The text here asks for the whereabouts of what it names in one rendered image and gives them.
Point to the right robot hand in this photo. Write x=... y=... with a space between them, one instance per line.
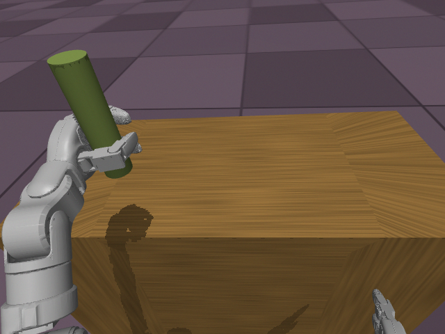
x=383 y=319

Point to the left robot arm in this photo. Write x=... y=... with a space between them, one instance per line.
x=37 y=246

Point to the can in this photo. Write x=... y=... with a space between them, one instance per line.
x=79 y=84

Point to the left robot hand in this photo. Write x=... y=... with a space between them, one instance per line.
x=67 y=142

